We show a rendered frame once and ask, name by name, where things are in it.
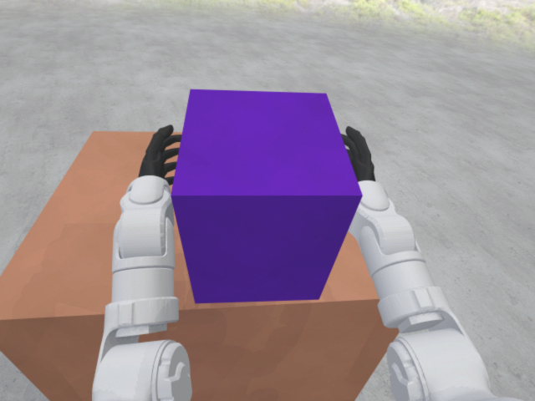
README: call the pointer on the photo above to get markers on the robot left hand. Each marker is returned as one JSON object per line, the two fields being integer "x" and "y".
{"x": 156, "y": 155}

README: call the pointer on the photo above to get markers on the carton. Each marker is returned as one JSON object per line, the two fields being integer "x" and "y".
{"x": 264, "y": 194}

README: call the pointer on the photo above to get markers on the robot right upper arm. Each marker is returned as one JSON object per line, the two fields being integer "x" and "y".
{"x": 439, "y": 365}

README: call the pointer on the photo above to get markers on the robot left upper arm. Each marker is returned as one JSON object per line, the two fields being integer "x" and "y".
{"x": 149, "y": 371}

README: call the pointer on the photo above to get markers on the robot left forearm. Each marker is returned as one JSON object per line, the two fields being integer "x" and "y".
{"x": 143, "y": 262}

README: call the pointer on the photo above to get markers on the robot right hand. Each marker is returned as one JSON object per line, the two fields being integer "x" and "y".
{"x": 359, "y": 154}

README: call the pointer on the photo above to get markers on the robot right forearm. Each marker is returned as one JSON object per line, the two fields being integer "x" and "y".
{"x": 409, "y": 298}

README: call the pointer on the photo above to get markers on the pedestal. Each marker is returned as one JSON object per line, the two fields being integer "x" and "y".
{"x": 54, "y": 291}

